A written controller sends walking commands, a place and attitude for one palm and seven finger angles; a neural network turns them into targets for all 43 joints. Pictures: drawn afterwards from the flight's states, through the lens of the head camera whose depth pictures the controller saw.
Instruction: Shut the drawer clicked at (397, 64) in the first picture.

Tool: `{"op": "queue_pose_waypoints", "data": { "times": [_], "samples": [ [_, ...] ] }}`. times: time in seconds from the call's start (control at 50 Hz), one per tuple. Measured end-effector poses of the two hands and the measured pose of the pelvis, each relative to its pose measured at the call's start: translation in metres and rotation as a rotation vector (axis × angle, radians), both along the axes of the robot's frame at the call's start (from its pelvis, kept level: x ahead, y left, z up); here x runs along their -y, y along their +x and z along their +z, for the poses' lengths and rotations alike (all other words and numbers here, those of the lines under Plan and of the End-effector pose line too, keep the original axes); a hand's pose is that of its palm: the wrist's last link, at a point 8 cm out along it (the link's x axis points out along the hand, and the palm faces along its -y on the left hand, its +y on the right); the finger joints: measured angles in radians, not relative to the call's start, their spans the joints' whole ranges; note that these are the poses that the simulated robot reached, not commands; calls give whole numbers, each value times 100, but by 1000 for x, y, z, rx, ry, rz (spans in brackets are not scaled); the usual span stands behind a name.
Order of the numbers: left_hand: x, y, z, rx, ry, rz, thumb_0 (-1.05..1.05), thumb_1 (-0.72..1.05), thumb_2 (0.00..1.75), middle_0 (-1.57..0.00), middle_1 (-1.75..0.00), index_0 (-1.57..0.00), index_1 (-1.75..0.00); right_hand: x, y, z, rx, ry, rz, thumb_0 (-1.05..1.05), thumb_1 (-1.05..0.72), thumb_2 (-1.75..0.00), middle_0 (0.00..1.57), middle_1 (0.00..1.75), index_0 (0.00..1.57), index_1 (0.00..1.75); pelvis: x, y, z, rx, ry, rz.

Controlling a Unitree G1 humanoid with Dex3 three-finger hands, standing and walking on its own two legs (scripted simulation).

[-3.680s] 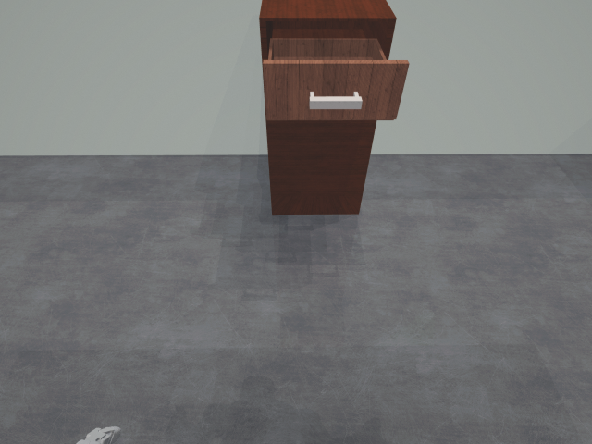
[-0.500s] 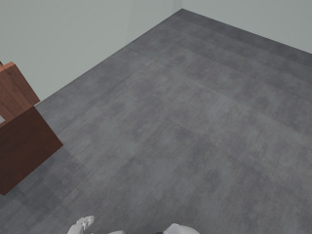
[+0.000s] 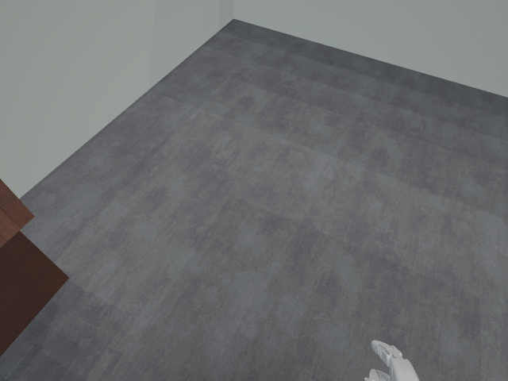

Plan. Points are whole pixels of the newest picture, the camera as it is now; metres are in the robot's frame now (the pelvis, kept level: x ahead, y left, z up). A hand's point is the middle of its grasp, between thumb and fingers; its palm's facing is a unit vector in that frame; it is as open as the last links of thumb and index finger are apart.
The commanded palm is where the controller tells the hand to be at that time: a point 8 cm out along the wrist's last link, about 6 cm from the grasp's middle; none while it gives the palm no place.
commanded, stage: walk to a spot facing it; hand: left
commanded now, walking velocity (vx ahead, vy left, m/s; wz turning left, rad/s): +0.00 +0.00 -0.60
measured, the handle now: out of the picture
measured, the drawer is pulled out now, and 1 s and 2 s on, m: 0.29 0.29 0.29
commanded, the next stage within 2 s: turn to face it in 0.92 s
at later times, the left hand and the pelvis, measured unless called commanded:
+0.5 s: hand (180, 373) +0.14 +0.14 -0.15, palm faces -0.34 -0.91 -0.24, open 7.4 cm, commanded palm none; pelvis -0.02 -0.02 +0.00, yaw -21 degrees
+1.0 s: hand out of the picture +0.10 +0.06 -0.15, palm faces -0.39 -0.90 -0.21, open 7.4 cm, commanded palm none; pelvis +0.09 -0.11 +0.01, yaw -31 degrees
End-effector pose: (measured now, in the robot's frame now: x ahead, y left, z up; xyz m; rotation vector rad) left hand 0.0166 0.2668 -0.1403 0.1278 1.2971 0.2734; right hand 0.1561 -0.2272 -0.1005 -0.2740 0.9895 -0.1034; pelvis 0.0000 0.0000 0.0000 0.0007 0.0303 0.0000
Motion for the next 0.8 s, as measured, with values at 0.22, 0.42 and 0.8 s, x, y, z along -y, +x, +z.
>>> {"op": "queue_pose_waypoints", "data": {
  "times": [0.22, 0.42, 0.8],
  "samples": [
    [-15, 38, 2, -18, -53, -178, 0, 91, 90, -20, -29, -19, -29, -4, -111, 10, -120, -27, -219, 1, -90, -90, 20, 30, 20, 30, -22, -6, 14, 41, -46, -155],
    [38, 103, 11, 8, -41, -395, 0, 91, 90, -20, -29, -19, -29, 7, -236, -17, -308, 47, -483, 1, -90, -90, 20, 30, 20, 30, -3, -15, 9, 30, -22, -297],
    [154, 138, 40, 52, 7, -597, 0, 91, 90, -20, -30, -20, -30, 98, -209, -32, -167, 161, -642, 1, -91, -90, 20, 30, 20, 30, 87, 22, 16, 42, 28, -498]
  ]
}}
